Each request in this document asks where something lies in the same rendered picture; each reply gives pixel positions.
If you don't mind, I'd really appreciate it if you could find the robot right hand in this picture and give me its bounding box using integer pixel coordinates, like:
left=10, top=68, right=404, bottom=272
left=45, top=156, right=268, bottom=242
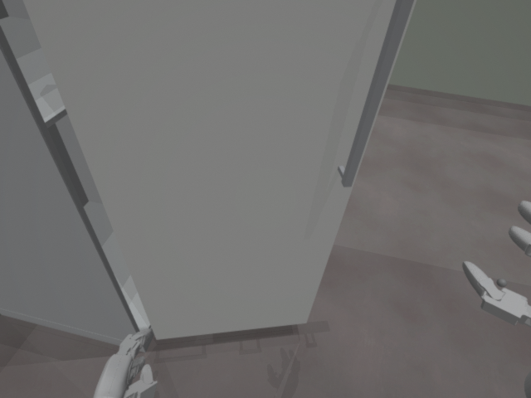
left=462, top=201, right=531, bottom=327

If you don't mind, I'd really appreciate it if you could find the fridge door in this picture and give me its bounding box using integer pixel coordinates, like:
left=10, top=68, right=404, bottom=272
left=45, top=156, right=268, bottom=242
left=23, top=0, right=417, bottom=340

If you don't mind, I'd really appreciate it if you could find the robot left hand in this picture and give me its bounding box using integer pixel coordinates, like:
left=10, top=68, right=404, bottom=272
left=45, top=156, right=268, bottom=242
left=93, top=328, right=157, bottom=398

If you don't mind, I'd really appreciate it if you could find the handle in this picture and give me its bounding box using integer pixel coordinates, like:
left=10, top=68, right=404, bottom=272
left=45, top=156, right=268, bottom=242
left=338, top=0, right=414, bottom=187

